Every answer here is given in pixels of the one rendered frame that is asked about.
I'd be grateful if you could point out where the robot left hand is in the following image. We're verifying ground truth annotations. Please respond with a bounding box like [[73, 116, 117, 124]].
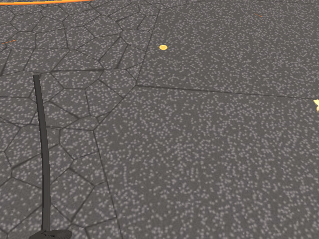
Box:
[[29, 229, 72, 239]]

